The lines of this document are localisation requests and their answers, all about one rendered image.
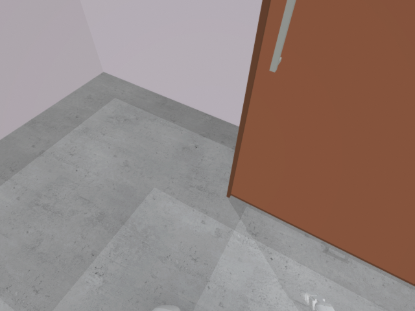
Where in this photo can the robot right hand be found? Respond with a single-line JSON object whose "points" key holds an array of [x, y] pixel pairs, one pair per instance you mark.
{"points": [[315, 301]]}

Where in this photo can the handle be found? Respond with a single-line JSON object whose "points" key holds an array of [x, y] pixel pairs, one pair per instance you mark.
{"points": [[276, 59]]}

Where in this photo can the wardrobe door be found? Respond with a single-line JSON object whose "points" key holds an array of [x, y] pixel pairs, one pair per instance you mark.
{"points": [[329, 139]]}

